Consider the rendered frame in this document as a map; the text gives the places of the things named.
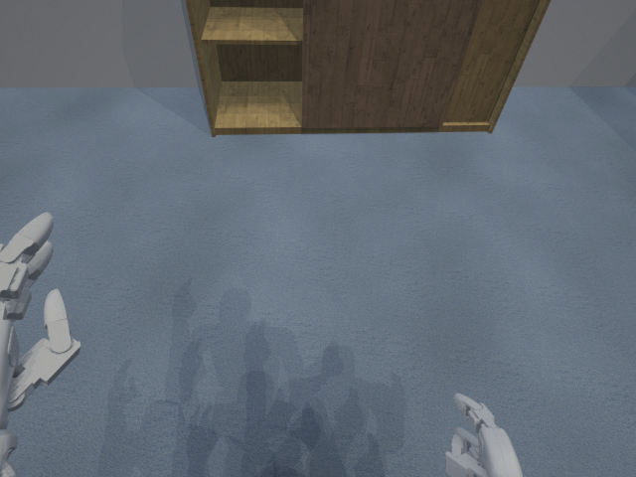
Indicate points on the wardrobe door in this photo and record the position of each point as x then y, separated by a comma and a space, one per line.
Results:
382, 63
499, 31

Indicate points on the robot right hand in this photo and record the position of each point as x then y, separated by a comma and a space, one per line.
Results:
490, 455

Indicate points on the robot left hand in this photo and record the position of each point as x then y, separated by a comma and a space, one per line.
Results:
21, 262

